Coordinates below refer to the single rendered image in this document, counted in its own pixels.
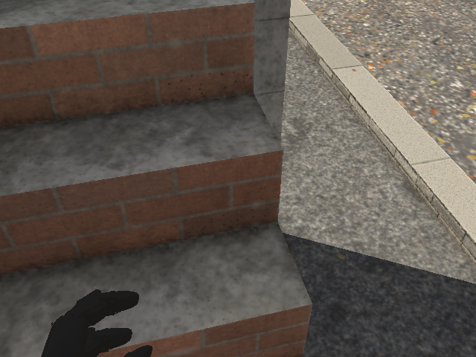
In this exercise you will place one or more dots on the robot left hand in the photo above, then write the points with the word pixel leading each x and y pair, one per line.
pixel 72 336

